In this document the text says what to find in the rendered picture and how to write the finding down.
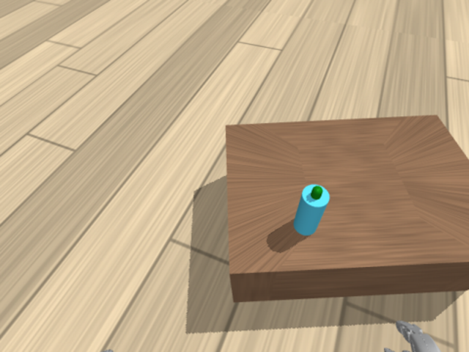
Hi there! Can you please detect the bottle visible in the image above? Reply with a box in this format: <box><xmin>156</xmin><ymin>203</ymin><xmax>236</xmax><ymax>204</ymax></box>
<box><xmin>294</xmin><ymin>184</ymin><xmax>330</xmax><ymax>235</ymax></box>

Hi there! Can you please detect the right robot hand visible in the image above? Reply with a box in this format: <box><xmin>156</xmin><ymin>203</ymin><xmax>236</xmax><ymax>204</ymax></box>
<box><xmin>384</xmin><ymin>320</ymin><xmax>441</xmax><ymax>352</ymax></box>

